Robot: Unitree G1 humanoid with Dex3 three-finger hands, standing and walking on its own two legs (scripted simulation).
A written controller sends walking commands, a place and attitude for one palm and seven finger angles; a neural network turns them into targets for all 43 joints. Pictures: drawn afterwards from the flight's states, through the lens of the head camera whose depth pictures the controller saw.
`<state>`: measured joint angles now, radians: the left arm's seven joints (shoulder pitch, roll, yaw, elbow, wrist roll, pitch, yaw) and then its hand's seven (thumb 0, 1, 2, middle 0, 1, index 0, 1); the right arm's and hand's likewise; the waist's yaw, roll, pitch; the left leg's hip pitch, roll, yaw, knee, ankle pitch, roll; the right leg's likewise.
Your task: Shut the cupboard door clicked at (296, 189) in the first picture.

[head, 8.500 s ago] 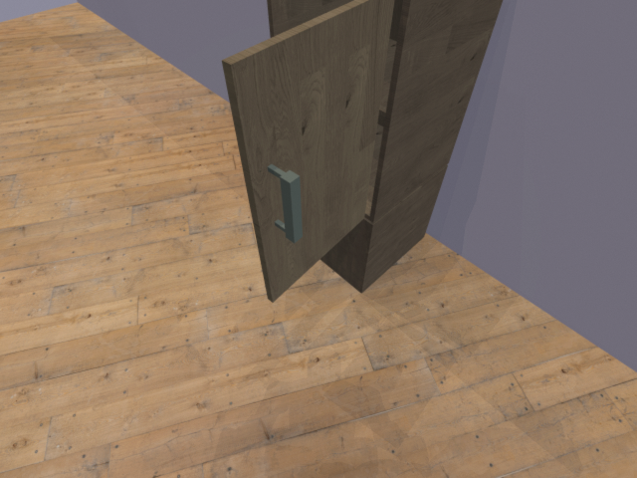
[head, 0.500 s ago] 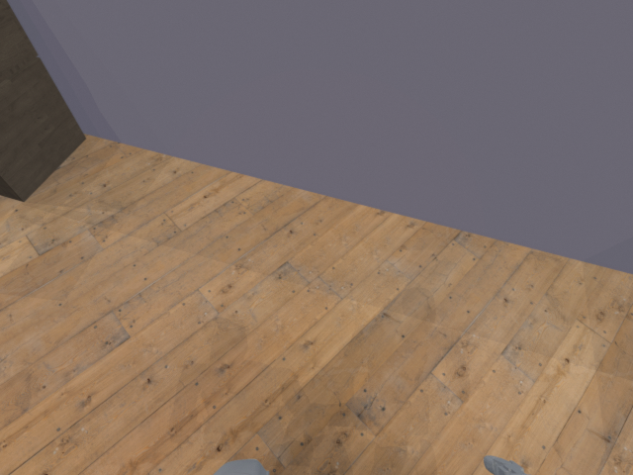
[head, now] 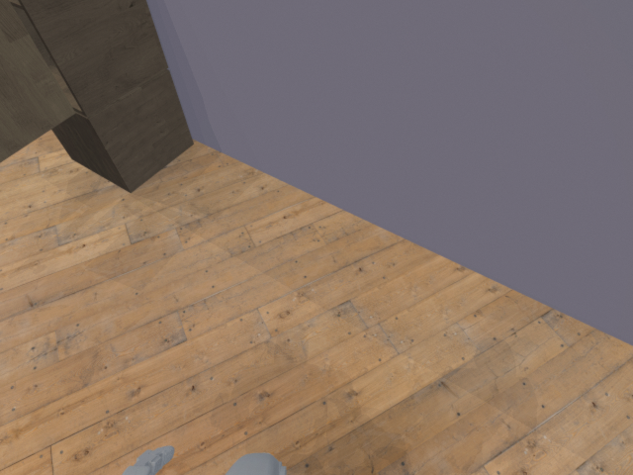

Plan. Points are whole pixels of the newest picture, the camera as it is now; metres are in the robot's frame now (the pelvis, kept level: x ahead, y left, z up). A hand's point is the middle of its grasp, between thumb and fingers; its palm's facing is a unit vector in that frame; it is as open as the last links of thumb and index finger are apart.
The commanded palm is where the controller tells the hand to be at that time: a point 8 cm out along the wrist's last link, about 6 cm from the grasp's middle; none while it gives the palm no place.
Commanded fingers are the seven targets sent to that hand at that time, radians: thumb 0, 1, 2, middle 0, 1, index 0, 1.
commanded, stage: walk to a spot facing it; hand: left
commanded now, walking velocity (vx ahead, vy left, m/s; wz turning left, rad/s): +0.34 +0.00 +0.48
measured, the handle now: out of the picture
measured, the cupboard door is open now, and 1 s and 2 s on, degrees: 95 95 95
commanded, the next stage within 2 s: turn to face it in 1.56 s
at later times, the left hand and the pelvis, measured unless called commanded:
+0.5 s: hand (153, 438) +0.19 +0.26 -0.17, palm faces +0.26 -0.95 -0.18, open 7.4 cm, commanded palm none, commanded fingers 0.00 0.90 0.90 -0.20 -0.30 -0.20 -0.30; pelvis +0.19 +0.06 +0.01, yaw +12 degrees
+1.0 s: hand (188, 309) +0.40 +0.25 -0.16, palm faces +0.34 -0.92 -0.20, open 7.1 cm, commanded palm none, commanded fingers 0.00 0.90 0.90 -0.20 -0.30 -0.20 -0.30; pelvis +0.41 +0.06 +0.01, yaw +18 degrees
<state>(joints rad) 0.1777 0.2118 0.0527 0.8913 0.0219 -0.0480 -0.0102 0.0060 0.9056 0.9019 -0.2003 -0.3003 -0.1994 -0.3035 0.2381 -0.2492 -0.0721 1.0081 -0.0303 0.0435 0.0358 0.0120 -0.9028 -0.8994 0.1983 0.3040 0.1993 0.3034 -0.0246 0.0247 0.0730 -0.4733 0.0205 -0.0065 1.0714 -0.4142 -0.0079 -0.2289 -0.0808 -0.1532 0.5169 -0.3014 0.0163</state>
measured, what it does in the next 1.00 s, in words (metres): walks ahead, turning left: left foot, then right foot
